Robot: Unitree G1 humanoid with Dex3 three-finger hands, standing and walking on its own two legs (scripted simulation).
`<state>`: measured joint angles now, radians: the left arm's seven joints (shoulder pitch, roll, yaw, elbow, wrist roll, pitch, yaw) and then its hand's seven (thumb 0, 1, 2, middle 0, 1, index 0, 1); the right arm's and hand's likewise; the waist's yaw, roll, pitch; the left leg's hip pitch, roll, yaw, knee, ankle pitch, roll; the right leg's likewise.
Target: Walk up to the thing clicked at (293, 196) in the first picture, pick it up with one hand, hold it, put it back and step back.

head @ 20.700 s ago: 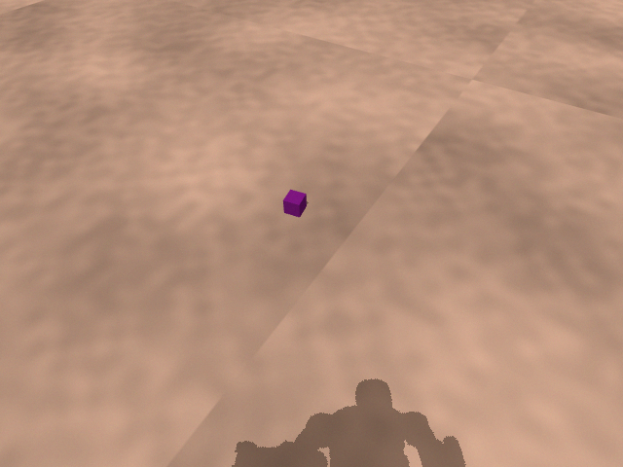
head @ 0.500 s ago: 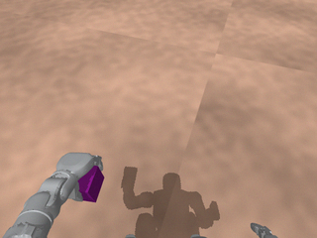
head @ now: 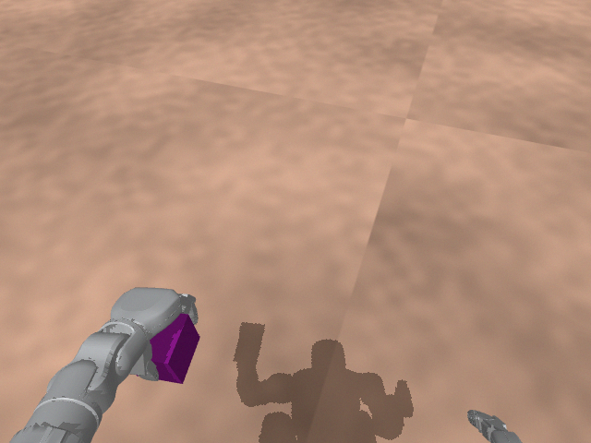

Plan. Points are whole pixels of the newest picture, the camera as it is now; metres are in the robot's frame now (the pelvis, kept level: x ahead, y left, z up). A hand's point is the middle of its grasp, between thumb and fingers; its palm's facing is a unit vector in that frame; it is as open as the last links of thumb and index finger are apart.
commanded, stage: hold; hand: left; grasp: from above
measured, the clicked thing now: (162, 345) +0.30 +0.22 -0.09
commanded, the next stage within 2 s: crouch in 1.34 s
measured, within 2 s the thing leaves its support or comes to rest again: neither
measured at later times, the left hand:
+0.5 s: hand (153, 348) +0.27 +0.21 -0.03, palm faces -0.49 +0.02 -0.87, open 10.5 cm
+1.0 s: hand (149, 349) +0.27 +0.21 -0.01, palm faces -0.48 +0.02 -0.88, open 10.5 cm
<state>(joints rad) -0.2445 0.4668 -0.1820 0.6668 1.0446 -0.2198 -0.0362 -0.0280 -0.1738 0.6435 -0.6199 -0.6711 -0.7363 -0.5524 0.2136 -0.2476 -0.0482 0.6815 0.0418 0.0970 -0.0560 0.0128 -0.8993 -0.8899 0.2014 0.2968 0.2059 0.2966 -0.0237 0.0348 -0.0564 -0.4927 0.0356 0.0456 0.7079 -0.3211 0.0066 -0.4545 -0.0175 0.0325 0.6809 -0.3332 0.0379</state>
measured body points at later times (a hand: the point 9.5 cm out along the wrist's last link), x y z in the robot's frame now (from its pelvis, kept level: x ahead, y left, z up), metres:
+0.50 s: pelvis -0.01 +0.00 +0.01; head +0.00 -0.02 +0.46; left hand +0.29 +0.21 +0.02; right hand +0.13 -0.26 -0.11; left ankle +0.02 +0.11 -0.72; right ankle +0.01 -0.15 -0.72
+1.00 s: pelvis -0.02 -0.01 +0.01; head -0.01 -0.03 +0.46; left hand +0.29 +0.21 +0.04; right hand +0.13 -0.26 -0.10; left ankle +0.02 +0.11 -0.72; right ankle +0.01 -0.15 -0.72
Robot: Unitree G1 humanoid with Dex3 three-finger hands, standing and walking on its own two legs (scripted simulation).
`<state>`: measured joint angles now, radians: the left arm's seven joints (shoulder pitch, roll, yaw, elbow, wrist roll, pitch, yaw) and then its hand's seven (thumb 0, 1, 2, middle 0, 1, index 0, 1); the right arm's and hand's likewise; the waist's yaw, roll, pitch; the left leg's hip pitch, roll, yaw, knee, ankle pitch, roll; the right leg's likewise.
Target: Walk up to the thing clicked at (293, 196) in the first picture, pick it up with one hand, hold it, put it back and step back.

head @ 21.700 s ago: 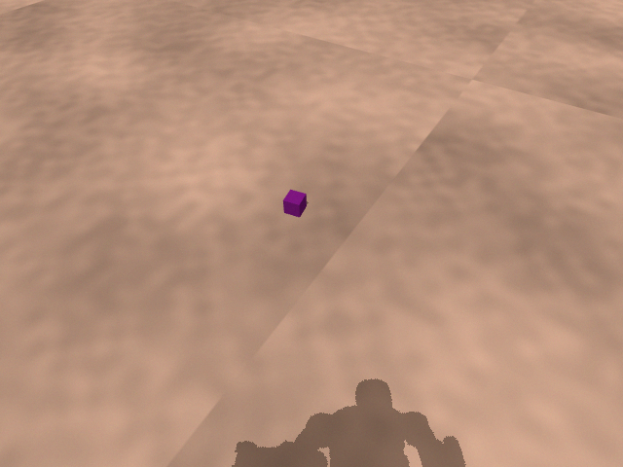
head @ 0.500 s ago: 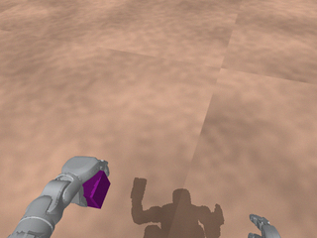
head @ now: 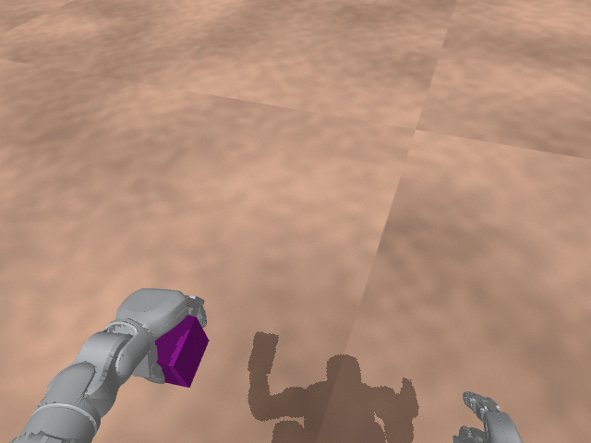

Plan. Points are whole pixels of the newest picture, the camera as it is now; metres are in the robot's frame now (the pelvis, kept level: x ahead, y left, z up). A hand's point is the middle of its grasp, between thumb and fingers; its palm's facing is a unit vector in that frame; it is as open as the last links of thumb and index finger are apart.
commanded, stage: hold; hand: left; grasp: from above
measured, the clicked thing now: (169, 347) +0.29 +0.22 -0.06
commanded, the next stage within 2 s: crouch in 0.34 s
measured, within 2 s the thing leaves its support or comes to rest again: neither
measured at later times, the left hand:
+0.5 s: hand (157, 333) +0.30 +0.23 -0.03, palm faces -0.49 +0.01 -0.87, open 10.5 cm
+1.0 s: hand (180, 358) +0.31 +0.24 -0.17, palm faces -0.44 +0.08 -0.89, open 10.7 cm
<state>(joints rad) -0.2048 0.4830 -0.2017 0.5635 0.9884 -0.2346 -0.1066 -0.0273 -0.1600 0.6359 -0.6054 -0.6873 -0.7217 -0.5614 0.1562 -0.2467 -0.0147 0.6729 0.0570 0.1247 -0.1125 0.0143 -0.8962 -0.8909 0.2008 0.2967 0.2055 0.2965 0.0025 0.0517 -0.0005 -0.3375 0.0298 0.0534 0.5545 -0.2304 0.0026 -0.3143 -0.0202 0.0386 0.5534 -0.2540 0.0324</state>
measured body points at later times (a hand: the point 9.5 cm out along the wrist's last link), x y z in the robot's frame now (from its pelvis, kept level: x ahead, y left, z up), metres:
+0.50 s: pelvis +0.01 +0.00 +0.00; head +0.03 -0.02 +0.45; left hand +0.32 +0.22 +0.02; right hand +0.16 -0.25 -0.11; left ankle +0.04 +0.12 -0.73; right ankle +0.02 -0.14 -0.73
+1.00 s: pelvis +0.00 +0.00 -0.07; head +0.09 +0.01 +0.37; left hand +0.33 +0.23 -0.12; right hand +0.12 -0.28 -0.19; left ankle +0.04 +0.12 -0.73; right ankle +0.02 -0.14 -0.73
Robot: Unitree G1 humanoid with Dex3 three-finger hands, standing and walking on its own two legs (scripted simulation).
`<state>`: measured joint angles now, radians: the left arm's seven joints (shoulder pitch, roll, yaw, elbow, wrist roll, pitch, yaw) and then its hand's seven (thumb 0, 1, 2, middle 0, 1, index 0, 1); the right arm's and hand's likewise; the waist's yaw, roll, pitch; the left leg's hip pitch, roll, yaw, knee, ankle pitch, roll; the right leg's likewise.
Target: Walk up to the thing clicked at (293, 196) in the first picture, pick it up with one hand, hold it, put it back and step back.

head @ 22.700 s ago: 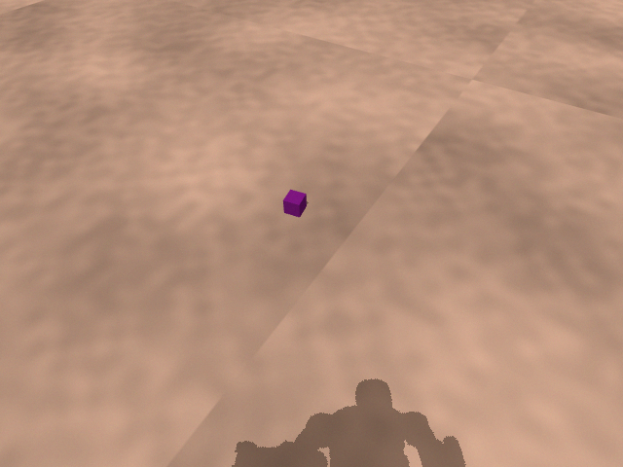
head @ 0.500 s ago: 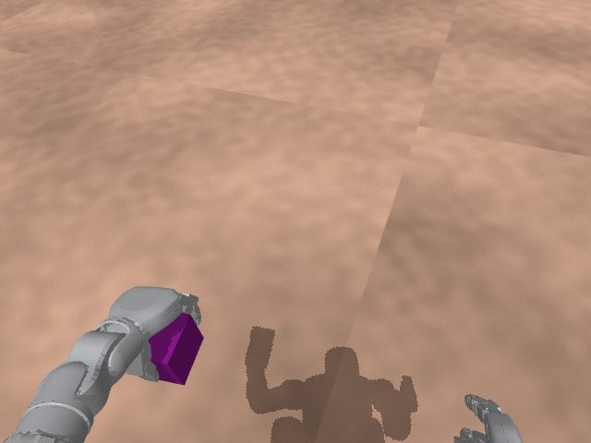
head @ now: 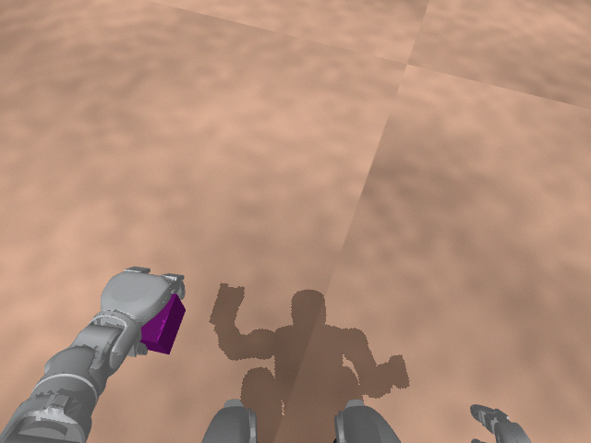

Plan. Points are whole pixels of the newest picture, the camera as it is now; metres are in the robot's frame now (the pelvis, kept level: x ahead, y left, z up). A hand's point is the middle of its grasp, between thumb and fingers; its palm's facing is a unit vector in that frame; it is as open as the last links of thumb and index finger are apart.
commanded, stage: crouch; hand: left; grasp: from above
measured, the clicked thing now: (149, 319) +0.33 +0.23 -0.14
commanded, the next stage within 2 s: lower in 1.36 s
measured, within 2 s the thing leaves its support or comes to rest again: neither
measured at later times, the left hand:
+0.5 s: hand (177, 332) +0.37 +0.24 -0.35, palm faces -0.46 +0.10 -0.88, open 10.5 cm
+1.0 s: hand (188, 335) +0.40 +0.25 -0.46, palm faces -0.47 +0.08 -0.88, open 10.5 cm
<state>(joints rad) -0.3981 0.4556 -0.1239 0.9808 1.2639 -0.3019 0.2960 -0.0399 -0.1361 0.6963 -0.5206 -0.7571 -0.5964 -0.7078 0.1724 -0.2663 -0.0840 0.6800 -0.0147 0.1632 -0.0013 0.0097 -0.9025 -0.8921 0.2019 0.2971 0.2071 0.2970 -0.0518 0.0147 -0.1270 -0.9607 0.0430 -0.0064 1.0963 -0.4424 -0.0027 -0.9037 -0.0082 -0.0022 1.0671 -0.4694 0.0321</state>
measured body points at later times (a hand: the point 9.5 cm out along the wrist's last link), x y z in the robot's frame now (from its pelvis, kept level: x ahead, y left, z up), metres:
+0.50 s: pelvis -0.05 +0.01 -0.20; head +0.15 +0.04 +0.20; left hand +0.39 +0.24 -0.30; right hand +0.01 -0.27 -0.32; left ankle +0.04 +0.12 -0.66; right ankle +0.02 -0.14 -0.66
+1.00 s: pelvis -0.05 +0.00 -0.29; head +0.19 +0.05 +0.09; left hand +0.42 +0.24 -0.41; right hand +0.01 -0.29 -0.40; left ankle +0.04 +0.12 -0.66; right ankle +0.02 -0.14 -0.66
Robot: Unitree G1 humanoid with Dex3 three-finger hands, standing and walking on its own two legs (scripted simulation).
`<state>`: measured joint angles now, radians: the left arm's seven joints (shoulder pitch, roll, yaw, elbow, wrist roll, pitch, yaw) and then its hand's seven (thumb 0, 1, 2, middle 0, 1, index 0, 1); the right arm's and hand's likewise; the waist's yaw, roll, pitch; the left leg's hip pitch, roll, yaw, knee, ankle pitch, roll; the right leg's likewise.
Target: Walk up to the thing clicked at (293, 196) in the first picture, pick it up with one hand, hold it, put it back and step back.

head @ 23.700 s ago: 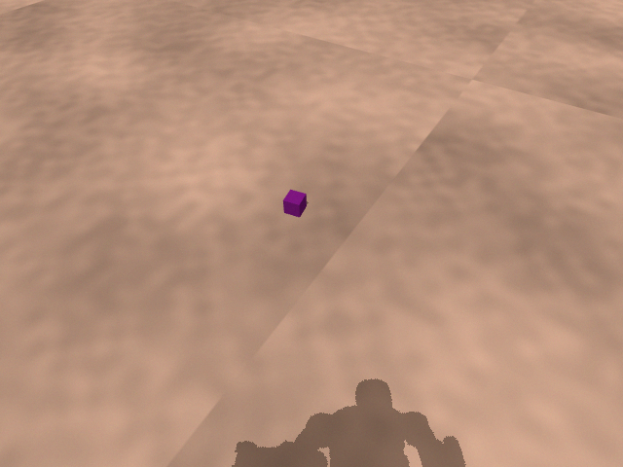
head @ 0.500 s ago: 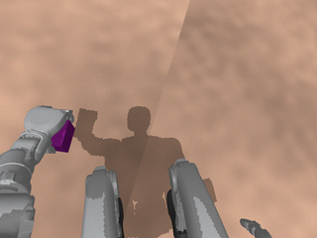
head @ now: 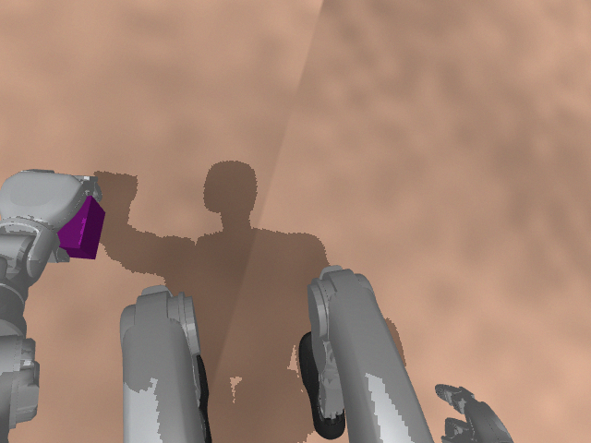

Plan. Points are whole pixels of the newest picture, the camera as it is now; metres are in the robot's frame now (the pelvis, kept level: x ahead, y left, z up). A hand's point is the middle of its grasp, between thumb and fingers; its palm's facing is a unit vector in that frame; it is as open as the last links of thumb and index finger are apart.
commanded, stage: crouch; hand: left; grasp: from above
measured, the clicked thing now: (65, 226) +0.42 +0.30 -0.21
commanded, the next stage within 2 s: lower in 0.36 s
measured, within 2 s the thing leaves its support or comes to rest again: rests again in 1.42 s
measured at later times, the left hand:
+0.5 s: hand (72, 227) +0.42 +0.29 -0.22, palm faces -0.47 +0.03 -0.88, open 10.5 cm
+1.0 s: hand (86, 233) +0.43 +0.29 -0.28, palm faces -0.47 -0.01 -0.89, open 10.5 cm
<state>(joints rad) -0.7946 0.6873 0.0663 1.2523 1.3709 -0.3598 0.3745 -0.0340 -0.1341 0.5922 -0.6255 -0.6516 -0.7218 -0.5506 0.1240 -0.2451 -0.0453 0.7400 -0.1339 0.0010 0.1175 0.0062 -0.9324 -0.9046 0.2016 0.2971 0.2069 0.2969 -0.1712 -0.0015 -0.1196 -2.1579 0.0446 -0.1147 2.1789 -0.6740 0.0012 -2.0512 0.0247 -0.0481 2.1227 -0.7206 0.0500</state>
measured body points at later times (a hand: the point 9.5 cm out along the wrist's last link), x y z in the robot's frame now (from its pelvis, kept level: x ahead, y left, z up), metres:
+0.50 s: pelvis -0.01 -0.01 -0.05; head +0.23 +0.05 +0.32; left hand +0.44 +0.29 -0.17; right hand +0.06 -0.29 -0.17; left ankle +0.08 +0.13 -0.37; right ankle +0.08 -0.13 -0.37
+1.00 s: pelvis +0.00 -0.01 -0.09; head +0.25 +0.07 +0.27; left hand +0.45 +0.29 -0.23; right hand +0.06 -0.29 -0.20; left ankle +0.08 +0.13 -0.37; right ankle +0.08 -0.13 -0.37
